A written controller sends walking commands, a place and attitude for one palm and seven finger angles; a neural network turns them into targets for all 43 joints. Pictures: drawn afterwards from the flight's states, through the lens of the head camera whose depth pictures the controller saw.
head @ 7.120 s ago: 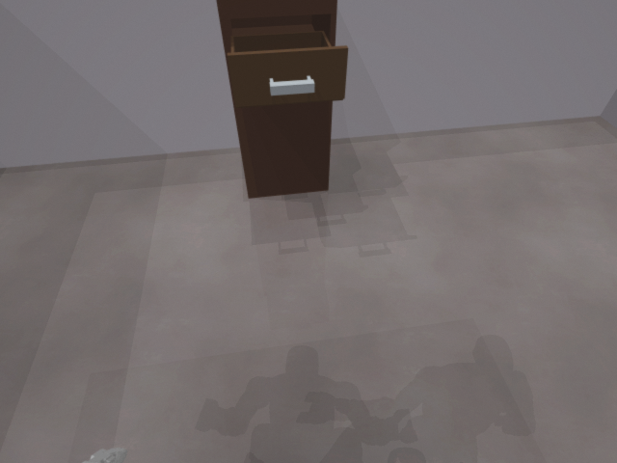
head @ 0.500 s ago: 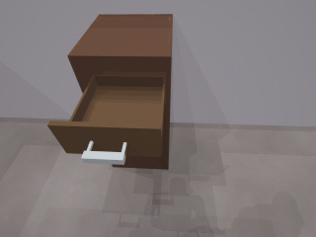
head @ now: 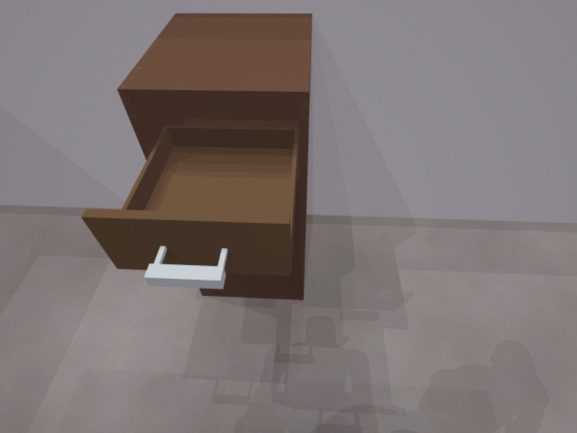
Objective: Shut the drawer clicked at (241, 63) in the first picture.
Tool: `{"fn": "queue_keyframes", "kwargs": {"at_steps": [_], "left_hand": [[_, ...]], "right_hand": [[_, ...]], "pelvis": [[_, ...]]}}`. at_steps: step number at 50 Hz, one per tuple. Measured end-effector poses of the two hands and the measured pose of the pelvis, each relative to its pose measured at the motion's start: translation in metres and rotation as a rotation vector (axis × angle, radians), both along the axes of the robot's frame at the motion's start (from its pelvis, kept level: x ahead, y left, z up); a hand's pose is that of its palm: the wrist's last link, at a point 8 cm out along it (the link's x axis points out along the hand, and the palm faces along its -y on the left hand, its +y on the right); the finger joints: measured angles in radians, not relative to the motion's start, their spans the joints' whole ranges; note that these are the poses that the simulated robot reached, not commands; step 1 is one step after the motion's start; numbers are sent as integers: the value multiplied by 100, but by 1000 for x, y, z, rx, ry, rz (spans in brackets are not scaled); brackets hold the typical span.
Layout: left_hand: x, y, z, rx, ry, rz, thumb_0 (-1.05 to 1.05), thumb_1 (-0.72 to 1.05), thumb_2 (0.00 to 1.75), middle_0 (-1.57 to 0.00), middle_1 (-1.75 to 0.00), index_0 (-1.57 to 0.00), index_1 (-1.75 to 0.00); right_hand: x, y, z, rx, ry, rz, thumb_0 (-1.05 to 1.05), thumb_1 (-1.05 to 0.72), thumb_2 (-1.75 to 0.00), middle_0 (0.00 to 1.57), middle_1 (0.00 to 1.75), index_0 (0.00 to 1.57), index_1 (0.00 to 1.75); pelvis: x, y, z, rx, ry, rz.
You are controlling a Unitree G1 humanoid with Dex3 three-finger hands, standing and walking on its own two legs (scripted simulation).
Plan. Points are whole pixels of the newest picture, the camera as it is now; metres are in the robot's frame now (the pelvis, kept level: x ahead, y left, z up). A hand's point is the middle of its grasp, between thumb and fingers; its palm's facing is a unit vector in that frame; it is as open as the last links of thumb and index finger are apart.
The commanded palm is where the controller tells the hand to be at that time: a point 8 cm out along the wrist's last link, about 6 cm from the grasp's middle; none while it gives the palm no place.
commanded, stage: look again from close up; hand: left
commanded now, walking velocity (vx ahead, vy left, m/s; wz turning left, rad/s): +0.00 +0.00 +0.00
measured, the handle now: (189, 264) +0.40 +0.20 -0.04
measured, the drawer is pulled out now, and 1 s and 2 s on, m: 0.29 0.29 0.29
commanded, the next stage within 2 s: shuffle to correct the standing spot in 0.42 s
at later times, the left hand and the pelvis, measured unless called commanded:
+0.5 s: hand out of the picture +0.03 +0.20 -0.17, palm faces +0.01 -0.98 -0.19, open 7.3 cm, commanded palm none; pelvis +0.04 +0.03 +0.00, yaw -1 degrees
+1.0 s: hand out of the picture +0.08 +0.17 -0.17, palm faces +0.02 -0.98 -0.21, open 7.3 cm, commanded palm none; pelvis +0.09 +0.00 +0.00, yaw +0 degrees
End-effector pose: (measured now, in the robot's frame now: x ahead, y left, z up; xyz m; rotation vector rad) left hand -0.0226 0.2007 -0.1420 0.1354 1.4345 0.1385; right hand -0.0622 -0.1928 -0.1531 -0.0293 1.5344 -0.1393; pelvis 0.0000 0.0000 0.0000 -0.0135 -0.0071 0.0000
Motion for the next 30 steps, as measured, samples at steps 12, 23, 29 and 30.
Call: {"fn": "queue_keyframes", "kwargs": {"at_steps": [12,23,29,30], "left_hand": [[50,44,4,50,-115,-15,1,93,90,-20,-30,-20,-30],[54,48,3,26,-59,-10,0,93,90,-20,-30,-20,-30],[51,41,-1,-4,-15,-4,0,92,90,-20,-30,-20,-30],[51,40,-2,-8,-10,-4,0,92,90,-20,-30,-20,-30]], "right_hand": [[55,17,-3,-14,-152,35,0,-91,-90,19,30,20,30],[87,9,5,-61,-150,74,1,-92,-90,19,30,20,30],[99,6,8,-81,-143,81,0,-91,-90,19,30,20,30],[101,6,8,-82,-142,81,0,-91,-90,19,30,20,30]], "pelvis": [[18,23,-2,16,-1,-3],[34,31,2,19,0,-9],[43,33,2,17,0,-11],[44,33,2,17,-1,-12]]}}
